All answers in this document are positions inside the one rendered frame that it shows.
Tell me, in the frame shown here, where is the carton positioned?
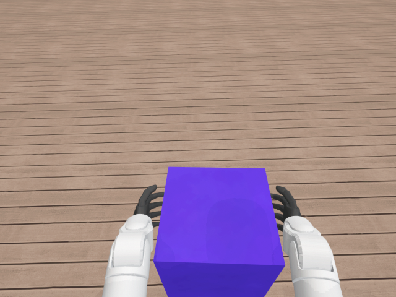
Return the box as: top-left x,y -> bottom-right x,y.
153,167 -> 285,297

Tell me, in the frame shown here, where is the right robot hand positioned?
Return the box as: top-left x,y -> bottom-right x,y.
270,186 -> 302,232

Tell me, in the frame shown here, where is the left robot hand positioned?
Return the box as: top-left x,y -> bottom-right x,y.
133,184 -> 164,227

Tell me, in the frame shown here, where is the right robot forearm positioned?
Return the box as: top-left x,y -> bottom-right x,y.
283,216 -> 343,297

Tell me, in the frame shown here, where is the left robot forearm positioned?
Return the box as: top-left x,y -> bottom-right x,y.
102,214 -> 153,297

